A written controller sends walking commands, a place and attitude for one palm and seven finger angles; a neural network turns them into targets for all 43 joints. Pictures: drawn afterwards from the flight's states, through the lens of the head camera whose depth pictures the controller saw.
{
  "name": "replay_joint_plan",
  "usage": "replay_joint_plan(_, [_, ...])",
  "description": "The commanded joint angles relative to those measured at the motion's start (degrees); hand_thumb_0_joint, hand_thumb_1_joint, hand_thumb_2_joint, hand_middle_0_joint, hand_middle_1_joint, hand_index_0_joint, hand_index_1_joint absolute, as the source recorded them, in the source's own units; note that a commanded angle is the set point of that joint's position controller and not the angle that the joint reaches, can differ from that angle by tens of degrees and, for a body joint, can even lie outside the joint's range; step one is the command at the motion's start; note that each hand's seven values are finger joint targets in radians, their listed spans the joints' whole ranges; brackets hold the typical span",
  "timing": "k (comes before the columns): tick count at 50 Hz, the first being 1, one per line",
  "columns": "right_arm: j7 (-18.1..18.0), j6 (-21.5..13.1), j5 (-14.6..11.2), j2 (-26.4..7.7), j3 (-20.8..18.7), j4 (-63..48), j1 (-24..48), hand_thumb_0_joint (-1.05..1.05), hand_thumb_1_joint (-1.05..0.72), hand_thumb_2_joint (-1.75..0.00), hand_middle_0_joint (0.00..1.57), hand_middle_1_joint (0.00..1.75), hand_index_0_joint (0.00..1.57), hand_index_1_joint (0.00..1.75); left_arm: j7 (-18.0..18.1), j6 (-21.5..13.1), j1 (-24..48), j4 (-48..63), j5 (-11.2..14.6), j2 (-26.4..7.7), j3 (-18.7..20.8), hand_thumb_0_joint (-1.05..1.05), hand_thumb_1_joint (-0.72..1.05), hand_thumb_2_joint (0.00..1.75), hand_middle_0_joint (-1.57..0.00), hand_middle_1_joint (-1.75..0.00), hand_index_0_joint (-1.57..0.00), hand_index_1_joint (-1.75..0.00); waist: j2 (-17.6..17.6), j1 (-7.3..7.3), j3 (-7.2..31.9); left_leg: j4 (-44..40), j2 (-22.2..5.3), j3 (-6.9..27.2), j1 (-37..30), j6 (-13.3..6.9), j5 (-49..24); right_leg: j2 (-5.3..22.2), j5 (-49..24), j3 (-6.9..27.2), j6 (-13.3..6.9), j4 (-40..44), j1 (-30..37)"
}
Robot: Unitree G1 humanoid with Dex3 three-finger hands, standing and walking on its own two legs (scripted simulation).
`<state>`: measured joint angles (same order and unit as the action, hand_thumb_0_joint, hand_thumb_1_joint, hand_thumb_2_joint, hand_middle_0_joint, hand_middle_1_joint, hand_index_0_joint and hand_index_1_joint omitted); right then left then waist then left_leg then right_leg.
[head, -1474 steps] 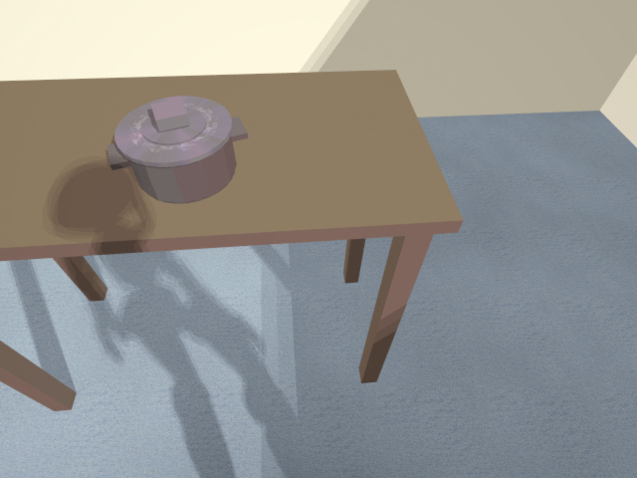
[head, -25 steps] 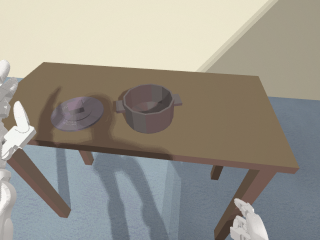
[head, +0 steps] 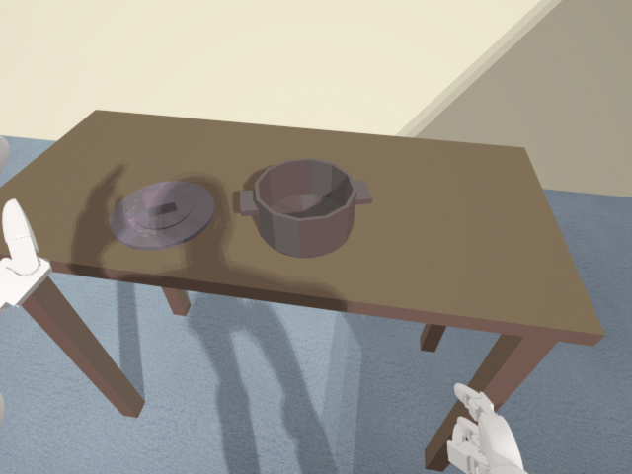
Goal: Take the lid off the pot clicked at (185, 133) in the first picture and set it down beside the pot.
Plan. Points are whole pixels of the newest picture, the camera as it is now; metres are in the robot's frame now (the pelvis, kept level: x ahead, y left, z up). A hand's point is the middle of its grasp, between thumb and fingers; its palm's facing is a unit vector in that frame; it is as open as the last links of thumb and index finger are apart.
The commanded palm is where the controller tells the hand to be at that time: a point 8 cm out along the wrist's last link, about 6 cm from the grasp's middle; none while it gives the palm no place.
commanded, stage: step back with the hand held close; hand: left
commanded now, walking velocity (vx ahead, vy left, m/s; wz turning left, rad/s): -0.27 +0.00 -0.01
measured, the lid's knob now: (160, 201) +0.49 +0.34 +0.06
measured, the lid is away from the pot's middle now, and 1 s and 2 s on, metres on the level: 0.25 0.25 0.25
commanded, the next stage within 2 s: stop stepping back and stand still in 1.38 s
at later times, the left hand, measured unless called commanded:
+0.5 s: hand (4, 338) +0.14 +0.24 +0.24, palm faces +0.43 -0.77 -0.47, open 7.4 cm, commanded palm +0.08 +0.30 +0.24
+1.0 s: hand out of the picture +0.08 +0.23 +0.24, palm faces +0.42 -0.78 -0.46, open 7.4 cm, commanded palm +0.02 +0.29 +0.24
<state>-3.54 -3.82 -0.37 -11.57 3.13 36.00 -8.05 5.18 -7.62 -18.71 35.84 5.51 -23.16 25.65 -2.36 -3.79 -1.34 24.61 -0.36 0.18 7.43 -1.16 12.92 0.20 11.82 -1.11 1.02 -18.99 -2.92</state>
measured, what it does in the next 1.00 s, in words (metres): walks backwards: right foot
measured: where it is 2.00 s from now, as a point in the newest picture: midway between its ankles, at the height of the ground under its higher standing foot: outside the picture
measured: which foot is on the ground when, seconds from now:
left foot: down 0.00-1.00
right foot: down 0.00-0.74, up 0.76-0.94, down 0.96-1.00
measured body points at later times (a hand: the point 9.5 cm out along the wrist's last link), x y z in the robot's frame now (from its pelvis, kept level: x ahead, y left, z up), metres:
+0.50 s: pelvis -0.05 +0.02 -0.02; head -0.04 +0.03 +0.43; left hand +0.11 +0.28 +0.26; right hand +0.13 -0.22 -0.08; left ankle +0.01 +0.11 -0.74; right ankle -0.01 -0.13 -0.74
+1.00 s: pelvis -0.12 +0.01 -0.02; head -0.08 +0.04 +0.43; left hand +0.05 +0.27 +0.26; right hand +0.05 -0.22 -0.10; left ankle +0.01 +0.11 -0.74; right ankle -0.21 -0.11 -0.75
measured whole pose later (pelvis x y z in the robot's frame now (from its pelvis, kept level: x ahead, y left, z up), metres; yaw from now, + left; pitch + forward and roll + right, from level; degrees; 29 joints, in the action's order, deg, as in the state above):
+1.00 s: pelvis -0.12 +0.01 -0.02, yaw -2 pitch +5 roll -3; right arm -2.1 -5.2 -0.1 -10.0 -1.0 34.3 -11.5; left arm 7.7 -17.5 -27.6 46.3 4.0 -27.7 31.8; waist -0.1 -0.6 1.6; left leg 32.4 -2.2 -0.7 32.8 -1.6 4.8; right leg -3.5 23.9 0.7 -0.3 -26.4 -9.4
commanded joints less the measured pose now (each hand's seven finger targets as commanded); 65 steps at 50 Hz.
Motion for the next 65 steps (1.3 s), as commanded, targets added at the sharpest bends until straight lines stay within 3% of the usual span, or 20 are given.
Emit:
replay_joint_plan(1, [0.3,-0.9,-0.2,-7.8,-4.1,-10.8,7.8,0.0,-0.9,-0.9,0.2,0.3,0.2,0.3,0.2,-4.6,1.4,9.3,-0.9,-8.3,3.9,0.0,0.9,0.9,-0.2,-0.3,-0.2,-0.3,3.7,2.68,3.8,0.2,-1.1,2.1,-0.3,-2.0,-10.5,4.0,-13.6,4.1,-2.0,4.2,-7.0])
replay_joint_plan(8, [0.4,2.8,-1.0,-8.5,-6.0,-14.3,5.2,0.0,-0.9,-0.9,0.2,0.3,0.2,0.3,0.5,-5.7,-9.2,17.7,-0.3,-12.4,8.0,0.0,0.9,0.9,-0.2,-0.3,-0.2,-0.3,2.6,2.94,13.4,1.5,-3.6,2.7,0.6,-2.1,-26.3,3.3,-21.9,1.5,-0.6,-3.3,-2.6])
replay_joint_plan(13, [0.2,2.5,-1.4,-8.7,-6.3,-15.7,4.4,0.0,-0.9,-0.9,0.2,0.3,0.2,0.3,1.4,-6.7,-13.1,24.5,0.2,-14.4,10.6,0.0,0.9,0.9,-0.2,-0.3,-0.2,-0.3,-4.3,2.8,15.1,0.7,-5.9,4.5,3.9,-2.2,-27.3,1.7,-17.0,0.5,-0.2,-8.3,-3.2])
replay_joint_plan(20, [-0.2,-0.1,-1.1,-9.2,-6.8,-14.6,2.5,0.0,-0.9,-0.9,0.2,0.3,0.2,0.3,2.6,-7.8,-10.0,20.2,0.0,-13.4,12.3,0.0,0.9,0.9,-0.2,-0.3,-0.2,-0.3,-8.5,3.64,8.1,-5.5,-8.8,7.7,20.3,-3.2,0.8,-0.1,-3.0,0.3,-0.7,-15.2,-1.7])
replay_joint_plan(25, [-0.5,-1.6,-1.2,-9.0,-6.9,-13.9,1.1,0.0,-0.9,-0.9,0.2,0.3,0.2,0.3,2.9,-8.1,-4.9,14.4,-0.6,-12.2,11.2,0.0,0.9,0.9,-0.2,-0.3,-0.2,-0.3,-0.2,4.52,4.1,-1.8,-5.8,6.7,25.0,-2.6,19.0,1.9,3.5,3.6,-1.6,-8.8,-6.3])
replay_joint_plan(30, [-0.6,-1.5,-0.6,-8.3,-6.8,-11.9,0.2,0.0,-0.9,-0.9,0.2,0.3,0.2,0.3,3.6,-8.4,-0.9,13.3,-1.6,-11.6,7.0,0.0,0.9,0.9,-0.2,-0.3,-0.2,-0.3,9.3,5.53,1.8,17.0,-0.4,1.9,7.2,-0.2,11.7,10.6,22.1,10.0,-4.8,7.3,-30.3])
replay_joint_plan(34, [-0.8,-1.8,-0.4,-8.5,-6.2,-12.8,1.4,0.0,-0.9,-0.9,0.2,0.3,0.2,0.3,4.2,-9.2,-2.1,17.0,-1.6,-12.0,7.3,0.0,0.9,0.9,-0.2,-0.3,-0.2,-0.3,3.0,5.61,3.9,6.3,-3.0,6.2,10.3,-1.5,11.5,6.3,14.5,4.0,-3.3,0.3,-24.7])
replay_joint_plan(38, [-1.2,-3.6,0.0,-8.8,-6.4,-14.1,2.5,0.0,-0.9,-0.9,0.2,0.3,0.2,0.3,4.2,-11.2,-3.3,22.0,-2.8,-12.4,10.3,0.0,0.9,0.9,-0.2,-0.3,-0.2,-0.3,-17.0,4.42,5.5,-18.3,-15.7,20.4,35.9,-6.7,32.8,-5.1,8.7,0.0,-0.4,-30.8,-1.8])
replay_joint_plan(41, [0.0,-4.8,0.2,-8.0,-7.8,-13.2,0.5,0.0,-0.9,-0.9,0.2,0.3,0.2,0.3,4.0,-11.6,-4.9,22.2,-2.4,-13.4,11.5,0.0,0.9,0.9,-0.2,-0.3,-0.2,-0.3,-11.0,4.58,8.4,-14.4,-15.9,18.1,30.2,-7.5,21.7,-5.2,13.5,2.9,-0.7,-35.2,-6.0])
replay_joint_plan(45, [1.3,-4.9,0.3,-6.7,-7.6,-11.0,0.7,0.0,-0.9,-0.9,0.2,0.3,0.2,0.3,3.6,-11.0,-9.1,19.3,-1.3,-12.3,11.0,0.0,0.9,0.9,-0.2,-0.3,-0.2,-0.3,-8.7,4.26,9.7,-6.5,-10.2,12.0,17.0,-2.9,11.8,-3.6,11.1,-0.2,-2.4,-7.2,-7.4])
replay_joint_plan(49, [0.2,-4.2,0.1,-5.9,-6.8,-8.7,0.1,0.0,-0.9,-0.9,0.2,0.3,0.2,0.3,3.4,-12.9,-3.1,17.4,-0.4,-16.2,11.3,0.0,0.9,0.9,-0.2,-0.3,-0.2,-0.3,6.5,5.38,11.3,12.7,-3.4,0.1,4.4,1.2,-6.1,10.9,-23.3,8.4,-4.9,1.7,-16.0])
replay_joint_plan(50, [-0.4,-4.2,0.2,-5.7,-6.6,-8.4,0.7,0.0,-0.9,-0.9,0.2,0.3,0.2,0.3,3.5,-13.3,-1.3,17.1,-0.6,-16.2,11.0,0.0,0.9,0.9,-0.2,-0.3,-0.2,-0.3,4.0,5.7,13.3,12.5,-3.7,-0.7,2.8,1.0,-10.7,10.4,-30.6,6.4,-4.5,-0.9,-14.0])
replay_joint_plan(52, [-1.2,-3.5,-0.9,-7.2,-8.1,-8.7,1.6,0.0,-0.9,-0.9,0.2,0.3,0.2,0.3,3.2,-12.8,-0.1,18.4,0.1,-16.9,11.4,0.0,0.9,0.9,-0.2,-0.3,-0.2,-0.3,9.1,6.28,17.6,10.5,-3.2,-2.4,-3.8,0.3,-28.0,4.3,-42.0,1.7,1.2,-6.6,-12.2])
replay_joint_plan(56, [0.2,-2.8,0.2,-7.7,-7.4,-11.0,4.5,0.0,-0.9,-0.9,0.2,0.3,0.2,0.3,1.9,-11.3,-4.9,16.5,1.2,-14.6,10.7,0.0,0.9,0.9,-0.2,-0.3,-0.2,-0.3,-11.6,3.91,15.2,-2.7,-11.9,9.7,-3.1,-4.2,-33.9,-5.0,4.6,1.4,0.0,-15.9,-15.3])
replay_joint_plan(58, [0.9,-3.1,1.2,-7.5,-7.6,-10.6,4.3,0.0,-0.9,-0.9,0.2,0.3,0.2,0.3,1.9,-10.7,-3.5,15.5,1.5,-13.5,10.7,0.0,0.9,0.9,-0.2,-0.3,-0.2,-0.3,-13.2,3.54,11.5,-11.5,-15.5,14.2,10.5,-4.8,-9.9,-5.7,19.4,2.4,-2.0,-19.2,-9.8])
replay_joint_plan(59, [1.0,-3.0,1.4,-7.5,-7.9,-11.1,4.6,0.0,-0.9,-0.9,0.2,0.3,0.2,0.3,2.0,-10.5,-4.1,15.1,1.3,-14.1,12.0,0.0,0.9,0.9,-0.2,-0.3,-0.2,-0.3,-12.7,3.24,9.5,-14.8,-15.4,13.8,18.9,-4.2,6.4,-5.1,18.5,1.8,-2.8,-18.1,-4.9])
replay_joint_plan(61, [1.3,-1.4,0.9,-6.7,-8.3,-12.4,4.3,0.0,-0.9,-0.9,0.2,0.3,0.2,0.3,2.2,-10.5,-7.4,15.7,1.2,-15.9,13.2,0.0,0.9,0.9,-0.2,-0.3,-0.2,-0.3,-7.3,3.4,9.3,-7.8,-9.5,7.5,21.1,-0.6,14.3,-1.4,11.6,2.0,-4.7,-6.2,-4.3])
replay_joint_plan(63, [1.2,-0.6,-0.4,-5.6,-8.5,-12.3,2.8,0.0,-0.9,-0.9,0.2,0.3,0.2,0.3,2.5,-11.1,-8.5,18.7,0.5,-18.0,12.1,0.0,0.9,0.9,-0.2,-0.3,-0.2,-0.3,12.8,4.11,10.0,27.3,2.7,-2.7,8.1,4.4,8.6,17.9,17.9,20.1,-8.5,13.9,-26.5])
replay_joint_plan(64, [1.1,-0.5,-0.5,-6.4,-9.0,-11.2,4.5,0.0,-0.9,-0.9,0.2,0.3,0.2,0.3,3.2,-10.3,-7.5,19.1,0.2,-18.3,12.7,0.0,0.9,0.9,-0.2,-0.3,-0.2,-0.3,15.0,2.88,7.0,42.0,3.5,0.5,11.7,3.7,12.3,22.6,13.6,21.2,-11.2,15.8,-32.7])
replay_joint_plan(65, [1.2,-0.3,-0.4,-5.5,-8.7,-10.7,3.6,0.0,-0.9,-0.9,0.2,0.3,0.2,0.3,3.3,-9.2,-7.8,18.8,-0.1,-17.0,12.5,0.0,0.9,0.9,-0.2,-0.3,-0.2,-0.3,12.9,3.83,6.9,46.4,1.0,2.6,12.7,2.7,12.4,21.1,12.3,15.4,-10.4,13.4,-34.5])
